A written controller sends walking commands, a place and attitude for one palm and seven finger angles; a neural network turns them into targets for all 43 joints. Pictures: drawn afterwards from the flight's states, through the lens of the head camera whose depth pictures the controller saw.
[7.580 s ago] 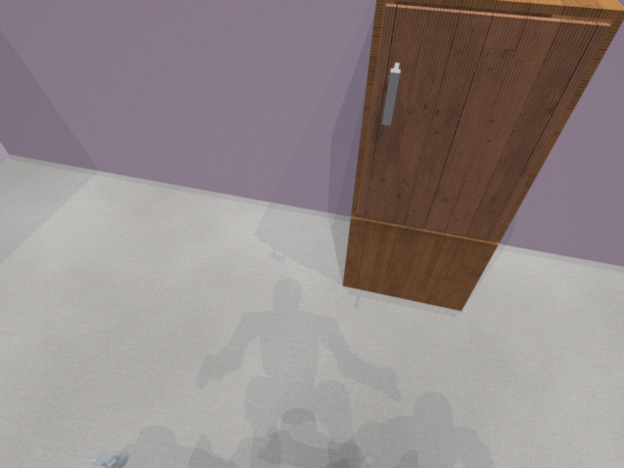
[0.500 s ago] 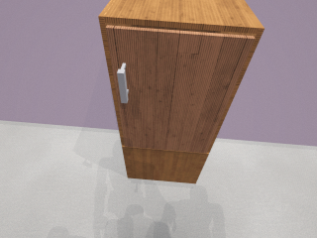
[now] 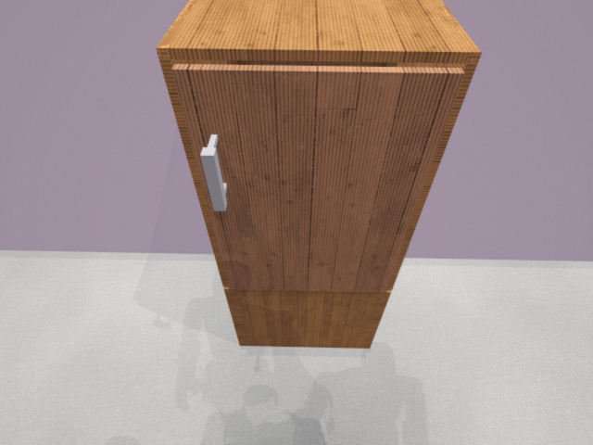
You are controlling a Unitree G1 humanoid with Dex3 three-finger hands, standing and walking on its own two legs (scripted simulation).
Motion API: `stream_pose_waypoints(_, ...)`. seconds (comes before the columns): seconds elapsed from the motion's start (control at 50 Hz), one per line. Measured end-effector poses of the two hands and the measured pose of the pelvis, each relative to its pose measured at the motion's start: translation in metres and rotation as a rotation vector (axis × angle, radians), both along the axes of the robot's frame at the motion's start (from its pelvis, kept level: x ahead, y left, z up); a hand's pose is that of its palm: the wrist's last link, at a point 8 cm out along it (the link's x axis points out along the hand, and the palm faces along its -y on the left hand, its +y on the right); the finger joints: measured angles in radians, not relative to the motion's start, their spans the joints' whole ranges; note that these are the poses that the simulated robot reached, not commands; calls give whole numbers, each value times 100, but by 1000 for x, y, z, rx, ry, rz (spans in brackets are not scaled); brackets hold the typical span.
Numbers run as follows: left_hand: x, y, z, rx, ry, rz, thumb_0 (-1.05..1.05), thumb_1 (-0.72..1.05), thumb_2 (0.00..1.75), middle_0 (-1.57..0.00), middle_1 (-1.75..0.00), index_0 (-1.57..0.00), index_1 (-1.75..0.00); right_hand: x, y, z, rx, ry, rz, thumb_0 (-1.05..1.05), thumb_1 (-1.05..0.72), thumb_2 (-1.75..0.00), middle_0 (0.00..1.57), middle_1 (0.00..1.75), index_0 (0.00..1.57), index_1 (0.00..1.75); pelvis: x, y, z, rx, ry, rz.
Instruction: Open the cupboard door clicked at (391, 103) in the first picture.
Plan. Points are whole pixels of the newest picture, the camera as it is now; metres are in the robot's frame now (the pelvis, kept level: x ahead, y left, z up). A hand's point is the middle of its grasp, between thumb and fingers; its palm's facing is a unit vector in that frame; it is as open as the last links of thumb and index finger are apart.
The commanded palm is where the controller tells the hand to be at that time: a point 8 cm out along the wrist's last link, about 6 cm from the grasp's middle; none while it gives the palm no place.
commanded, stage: look again from close up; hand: left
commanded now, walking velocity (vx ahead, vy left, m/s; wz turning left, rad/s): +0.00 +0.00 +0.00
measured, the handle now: (217, 173) +0.52 +0.17 +0.07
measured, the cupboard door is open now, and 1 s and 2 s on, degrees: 0 0 0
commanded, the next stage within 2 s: raise the hand with hooked fingers in 0.06 s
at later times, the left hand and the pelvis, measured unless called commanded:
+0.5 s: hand (164, 414) +0.17 +0.17 -0.01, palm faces +0.06 -1.00 -0.04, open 8.2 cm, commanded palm +0.11 +0.24 -0.03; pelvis -0.06 -0.04 -0.04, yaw +2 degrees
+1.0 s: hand (122, 390) +0.18 +0.23 +0.02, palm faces +0.07 -1.00 -0.02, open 11.1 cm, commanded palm +0.15 +0.27 +0.02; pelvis -0.06 -0.03 -0.04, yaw +2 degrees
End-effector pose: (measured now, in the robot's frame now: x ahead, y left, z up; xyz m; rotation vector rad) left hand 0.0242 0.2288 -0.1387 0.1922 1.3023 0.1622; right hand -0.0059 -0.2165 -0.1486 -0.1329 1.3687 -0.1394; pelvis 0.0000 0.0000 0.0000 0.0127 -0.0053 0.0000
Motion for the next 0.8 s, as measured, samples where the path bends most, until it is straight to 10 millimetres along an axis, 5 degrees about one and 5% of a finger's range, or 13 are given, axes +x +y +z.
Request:
stream_pose_waypoints(0.2, -1, -6, 5, -19, -33, 55, 0, 91, 90, -20, -30, -20, -30, 10, -14, 7, -20, -39, 2, 1, -92, -90, 20, 30, 20, 30, -6, -6, 1, -8, 7, 3)
stream_pose_waypoints(0.34, 112, 1, 127, 34, -884, 70, 1, 85, 88, -20, -34, -20, -33, 71, -44, 31, -85, -477, 52, 1, -92, -90, 20, 30, 20, 30, -26, -15, -6, 13, 38, 53)
stream_pose_waypoints(0.4, 137, 1, 156, 3, -1143, -1, 1, 80, 85, -21, -37, -21, -36, 100, -58, 42, -105, -613, 87, 1, -91, -90, 20, 30, 20, 30, -40, -24, -16, 4, 87, 50)
stream_pose_waypoints(0.48, 126, -1, 142, -98, -1300, -114, 0, 72, 82, -21, -42, -21, -41, 128, -76, 55, -134, -757, 150, 1, -91, -90, 20, 30, 20, 30, -60, -38, -38, 7, 148, 40)
stream_pose_waypoints(0.58, 74, 6, 98, -169, -1195, -106, 0, 61, 77, -22, -49, -22, -48, 144, -87, 62, -171, -854, 217, 1, -91, -90, 20, 30, 20, 30, -74, -48, -59, -5, 166, 53)
stream_pose_waypoints(0.64, 54, 15, 97, -123, -1210, -45, 1, 54, 75, -23, -53, -23, -53, 144, -83, 57, -177, -857, 236, 1, -91, -90, 20, 30, 20, 30, -78, -50, -65, -27, 156, 68)
stream_pose_waypoints(0.72, 63, 17, 126, -66, -1360, -70, 1, 44, 71, -23, -59, -23, -59, 132, -67, 40, -147, -819, 252, 1, -91, -90, 20, 30, 20, 30, -81, -49, -67, -50, 142, 81)
stream_pose_waypoints(0.8, 97, 12, 146, -112, -1377, -206, 1, 35, 67, -24, -65, -24, -65, 109, -50, 24, -96, -752, 227, 1, -91, -90, 20, 30, 20, 30, -82, -46, -64, -58, 138, 81)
